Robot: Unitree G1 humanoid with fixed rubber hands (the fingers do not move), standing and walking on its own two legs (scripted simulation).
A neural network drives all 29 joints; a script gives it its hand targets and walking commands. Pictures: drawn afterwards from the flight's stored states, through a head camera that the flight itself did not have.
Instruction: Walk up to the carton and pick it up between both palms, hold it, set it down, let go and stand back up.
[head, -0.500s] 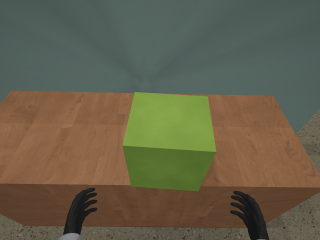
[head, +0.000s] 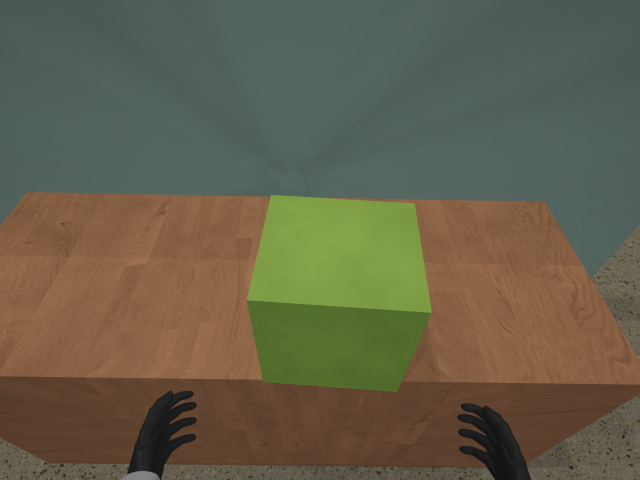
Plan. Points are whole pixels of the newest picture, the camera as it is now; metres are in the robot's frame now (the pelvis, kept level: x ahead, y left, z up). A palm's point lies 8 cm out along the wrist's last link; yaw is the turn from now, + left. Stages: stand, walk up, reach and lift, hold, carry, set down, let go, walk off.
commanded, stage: set down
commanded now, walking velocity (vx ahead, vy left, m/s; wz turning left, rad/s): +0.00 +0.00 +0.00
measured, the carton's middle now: (335, 296) +0.43 -0.01 -0.06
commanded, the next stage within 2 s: let go in 0.62 s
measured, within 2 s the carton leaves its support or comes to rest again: neither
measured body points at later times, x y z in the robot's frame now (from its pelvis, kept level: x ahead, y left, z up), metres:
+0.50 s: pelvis +0.00 +0.00 +0.00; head +0.02 +0.01 +0.45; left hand +0.19 +0.23 -0.09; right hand +0.17 -0.22 -0.08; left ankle +0.03 +0.15 -0.74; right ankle -0.03 -0.08 -0.74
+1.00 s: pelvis +0.00 +0.00 +0.00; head +0.02 +0.01 +0.45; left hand +0.18 +0.23 -0.10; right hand +0.17 -0.22 -0.09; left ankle +0.03 +0.15 -0.74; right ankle -0.03 -0.08 -0.74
